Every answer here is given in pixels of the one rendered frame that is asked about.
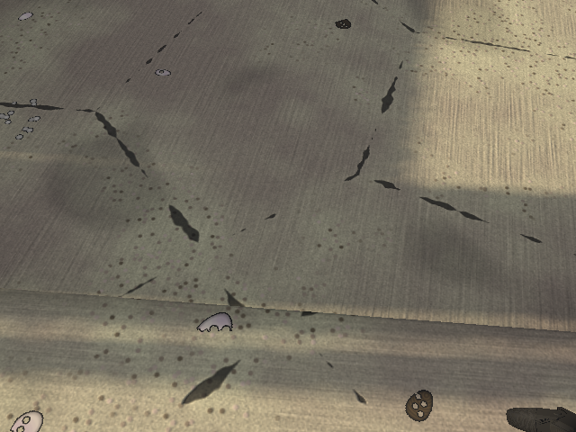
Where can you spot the robot right hand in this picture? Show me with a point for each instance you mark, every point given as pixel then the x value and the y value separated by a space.
pixel 542 420

